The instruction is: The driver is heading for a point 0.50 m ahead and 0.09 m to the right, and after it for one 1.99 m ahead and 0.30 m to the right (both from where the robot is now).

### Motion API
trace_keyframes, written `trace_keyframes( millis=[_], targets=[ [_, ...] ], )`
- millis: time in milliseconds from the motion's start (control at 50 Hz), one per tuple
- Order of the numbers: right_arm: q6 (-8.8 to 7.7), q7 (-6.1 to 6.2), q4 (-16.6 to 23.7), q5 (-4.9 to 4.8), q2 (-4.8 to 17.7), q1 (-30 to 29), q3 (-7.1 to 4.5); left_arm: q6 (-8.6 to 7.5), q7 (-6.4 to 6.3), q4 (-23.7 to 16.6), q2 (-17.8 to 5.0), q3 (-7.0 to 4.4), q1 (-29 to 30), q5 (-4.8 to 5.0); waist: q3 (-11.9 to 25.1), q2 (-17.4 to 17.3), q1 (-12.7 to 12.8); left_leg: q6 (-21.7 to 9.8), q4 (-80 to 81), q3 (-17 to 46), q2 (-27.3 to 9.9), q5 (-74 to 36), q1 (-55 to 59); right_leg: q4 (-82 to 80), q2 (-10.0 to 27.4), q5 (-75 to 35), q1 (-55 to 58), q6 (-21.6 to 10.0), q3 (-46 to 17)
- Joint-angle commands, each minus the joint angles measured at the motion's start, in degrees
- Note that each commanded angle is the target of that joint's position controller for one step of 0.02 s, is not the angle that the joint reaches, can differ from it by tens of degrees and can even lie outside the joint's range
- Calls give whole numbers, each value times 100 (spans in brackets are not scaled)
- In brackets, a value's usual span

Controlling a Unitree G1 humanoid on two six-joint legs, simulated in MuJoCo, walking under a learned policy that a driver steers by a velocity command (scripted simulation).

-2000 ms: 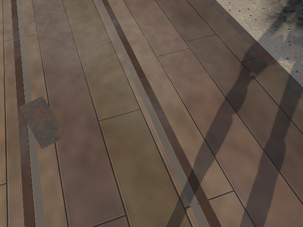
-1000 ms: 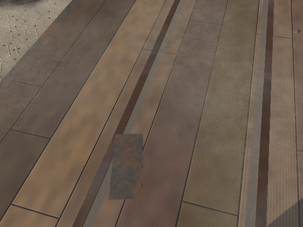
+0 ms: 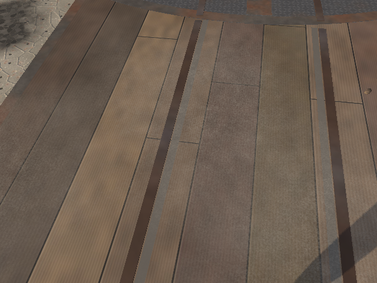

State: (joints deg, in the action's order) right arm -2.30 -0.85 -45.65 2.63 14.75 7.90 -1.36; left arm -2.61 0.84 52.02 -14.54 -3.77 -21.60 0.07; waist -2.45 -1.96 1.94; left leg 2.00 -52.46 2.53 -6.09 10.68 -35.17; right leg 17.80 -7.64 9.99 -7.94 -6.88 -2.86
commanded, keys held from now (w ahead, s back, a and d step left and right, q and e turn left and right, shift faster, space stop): w+e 0.80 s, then w+q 0.20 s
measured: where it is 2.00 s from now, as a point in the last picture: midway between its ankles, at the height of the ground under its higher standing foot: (279, 158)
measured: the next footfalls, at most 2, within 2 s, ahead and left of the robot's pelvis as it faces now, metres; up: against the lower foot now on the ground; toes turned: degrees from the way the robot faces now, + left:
left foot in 0.24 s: +0.31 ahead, +0.13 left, +0.00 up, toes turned -10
right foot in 0.76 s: +0.49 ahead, -0.17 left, +0.00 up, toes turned -31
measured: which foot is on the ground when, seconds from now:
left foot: up 0.00-0.22, down 0.24-0.78, up 0.80-1.00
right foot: down 0.00-0.24, up 0.26-0.74, down 0.76-1.00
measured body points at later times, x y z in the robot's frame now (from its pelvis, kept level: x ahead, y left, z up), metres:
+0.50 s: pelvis +0.27 +0.04 +0.00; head +0.29 +0.05 +0.45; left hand +0.47 +0.27 -0.12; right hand +0.24 -0.24 -0.11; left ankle +0.27 +0.14 -0.75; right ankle +0.27 -0.10 -0.66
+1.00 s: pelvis +0.49 -0.12 +0.00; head +0.50 -0.14 +0.45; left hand +0.69 +0.08 -0.12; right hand +0.43 -0.38 -0.14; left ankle +0.61 +0.01 -0.66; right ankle +0.46 -0.15 -0.75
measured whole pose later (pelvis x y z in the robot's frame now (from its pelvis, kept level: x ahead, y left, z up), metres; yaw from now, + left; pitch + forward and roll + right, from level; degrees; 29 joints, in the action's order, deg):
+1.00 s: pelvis +0.49 -0.12 +0.00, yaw -30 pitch +0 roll +0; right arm -1.2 -1.7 -46.9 1.4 15.1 14.5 -2.3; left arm -3.1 0.7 48.2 -14.1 -2.5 -16.7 -1.0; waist -2.8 -2.2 -0.5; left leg -0.3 -61.5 0.4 -6.9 13.6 -33.8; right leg 17.7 -6.2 10.7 -7.1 -6.9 3.1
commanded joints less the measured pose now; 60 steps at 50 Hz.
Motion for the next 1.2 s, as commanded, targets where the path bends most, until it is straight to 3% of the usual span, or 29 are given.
trace_keyframes(
  millis=[20, 100, 140, 180, 200, 220, 240, 260, 280, 300, 320, 360, 460, 580, 660, 700, 740, 760, 780, 800, 820, 840, 860, 900, 940, 980, 1040, 1120, 1200],
  targets=[
    [-18, -16, 454, -33, 368, -454, -60, -78, -24, -307, -909, -221, -174, 11, -50, 490, 54, 154, 766, -209, 146, -723, -46, -763, 1348, -1065, -156, -706, -1298],
    [-72, -37, 698, -95, 388, -1074, -24, -43, -67, -280, -941, -241, -502, -48, 16, 549, 310, 127, 1474, -205, 353, -967, -19, -372, 1381, -1669, 360, -611, -1465],
    [-115, -31, 798, -118, 456, -1183, -26, -30, -102, -319, -996, -258, -508, -91, 42, 602, 305, 54, 1770, -142, 446, -788, 183, -107, 1467, -1984, 531, -537, -1642],
    [-169, -9, 749, -130, 610, -810, -70, -30, -144, -433, -1104, -290, -235, -115, 106, 669, 51, -79, 2174, -66, 542, -424, 908, 192, 1517, -2144, 407, -356, -1827],
    [-203, 26, 630, -135, 712, -381, -114, -41, -140, -494, -1166, -306, -66, -120, 241, 674, -154, -166, 2340, -108, 661, -193, 1566, 525, 1458, -2422, 236, -257, -1866],
    [-271, 87, 435, -109, 848, 309, -179, -72, -106, -519, -1156, -298, 38, -87, 565, 437, -505, -302, 2720, -119, 675, -234, 2541, 1336, 1167, -2554, 5, -122, -1698],
    [-340, 181, 357, 6, 1231, 1117, -283, -127, -50, -632, -854, -212, 23, -16, 1272, -154, -823, -581, 2973, 796, -268, 573, 3769, 2753, 755, -1762, -531, 41, -1274],
    [-274, 239, 403, 114, 1774, 1451, -406, -134, -53, -821, -271, -85, -499, 152, 1939, -1338, -642, -1134, 3396, 3115, -1836, 1243, 5266, 4345, -101, 1610, -2217, 257, -485],
    [-170, 223, 367, 17, 1573, 1219, -423, -57, -92, -759, -679, -111, -615, -22, 1803, -1193, -434, -1407, 3725, 4190, -2006, 1971, 4891, 5067, 223, 2136, -2928, 200, -329],
    [-149, 196, 481, -21, 998, 829, -294, 7, -79, -663, -851, -152, -290, -108, 969, -321, -380, -1295, 3794, 3332, -1722, 2146, 4119, 5257, 573, 1593, -3007, 191, -374],
    [-158, 169, 479, -49, 679, 562, -212, 21, -10, -699, -779, -140, 31, -125, 496, -23, -338, -1164, 3902, 2423, -1381, 1434, 3501, 5058, 753, 1169, -2887, 240, -294],
    [-217, 176, 362, -72, 527, 580, -157, 129, 100, -744, -656, -131, 174, -215, 201, -444, -213, -939, 4086, 1243, -929, 182, 2948, 4754, 987, 897, -2628, 354, -185],
    [-394, 108, 131, -169, 639, 935, -232, 282, 252, -1013, -498, -67, 760, -217, 166, -365, -183, -1081, 4331, 213, -930, -1201, 3050, 4601, 1117, 246, -3089, 516, -49],
    [-364, 99, -80, -153, 691, 1184, -274, 238, 379, -1408, -294, 83, 1881, -192, -123, -326, -375, -970, 4403, -845, -747, -1587, 3114, 2872, 1157, -837, -2960, 518, 393],
    [-282, 147, -256, -151, 868, 1500, -331, 235, 413, -1623, -348, 106, 2355, -238, -246, -308, -489, -848, 4141, -1182, -937, -2178, 3600, 2050, 1028, -421, -2635, 238, 807],
    [-199, 179, -331, -142, 1004, 1575, -357, 239, 369, -1634, -413, 74, 2260, -276, -116, -373, -398, -767, 3502, -1421, -978, -3703, 3899, 1812, 741, 161, -2226, 19, 1030],
    [-93, 202, -361, -153, 1163, 1599, -381, 184, 278, -1387, -579, -35, 1335, -307, 493, -355, 24, -708, 1869, -1624, -949, -4954, 3894, 1489, 267, 557, -1065, -278, 1144],
    [-62, 200, -283, -152, 1136, 1540, -360, 136, 192, -1049, -790, -158, 309, -354, 1078, -49, 480, -545, 440, -1736, -818, -4153, 3151, 1132, 261, 418, 341, -487, 856],
    [-88, 125, 79, -213, 611, 1710, -227, 142, 94, -1011, -1463, -348, -159, -370, 1797, 1051, 478, -250, -1539, -1742, -341, -907, 1043, 895, 1877, 1421, 2219, -1046, -1503],
    [-137, 67, 409, -138, 686, 1338, -262, 197, 52, -1170, -1815, -423, -89, -146, 2160, 1405, 402, -29, -2819, -803, 649, 2151, -397, -31, 2856, 747, 2725, -1592, -4182],
    [-147, 52, 463, -127, 833, 806, -282, 236, -10, -1052, -1577, -370, -75, -94, 1497, 619, 504, -118, -2864, -212, 276, 1558, -904, -80, 2707, -33, 2395, -1426, -3158],
    [-201, 38, 376, -215, 645, 890, -200, 202, -63, -968, -1160, -255, 209, -85, 859, 431, 239, -186, -2423, -254, 29, 1027, -724, -70, 2549, -816, 1577, -1233, -2272],
    [-198, 36, 213, -207, 572, 1064, -181, 142, -78, -939, -834, -148, 466, -99, 512, 220, -43, -221, -1836, -240, -150, 857, -272, -174, 2224, -1456, 867, -922, -1654],
    [1, -7, -43, -59, 518, 1483, -167, 0, -66, -900, -568, -25, 768, -90, 420, 370, -377, -201, -1386, -218, -230, 724, 527, -441, 1870, -1965, 96, -647, -906],
    [114, -80, -117, -88, 492, 1522, -195, -135, -31, -751, -645, -34, 592, -86, 388, 408, -415, -220, -1241, -249, -143, 476, 579, -660, 1793, -2186, -24, -597, -603],
    [152, -119, -66, -133, 443, 1153, -205, -195, -23, -621, -721, -55, 424, -98, 130, 425, -318, -242, -958, -175, -122, 33, 163, -925, 1760, -1914, 35, -475, -344],
    [147, -121, 53, -168, 435, 570, -234, -235, -43, -466, -664, -24, 165, -104, -152, 441, -113, -272, -410, 71, 78, -528, -452, -1096, 1747, -1838, 381, -253, 3],
    [91, -158, 158, -132, 316, 70, -184, -301, -102, -342, -567, 44, 126, -99, -275, 484, -24, -331, 586, -158, 264, -1202, -462, -1155, 1742, -2229, 714, -82, 517],
    [56, -224, 412, -87, 174, -538, -83, -283, -214, -60, -562, 89, -253, -119, -420, 447, 158, -531, 1491, -717, 399, -1080, -361, -916, 1900, -3296, 1350, 2, 868]
  ],
)
Over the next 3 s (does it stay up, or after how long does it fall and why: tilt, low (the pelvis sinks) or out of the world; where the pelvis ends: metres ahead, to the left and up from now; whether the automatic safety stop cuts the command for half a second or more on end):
stays up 1.56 -0.23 -0.01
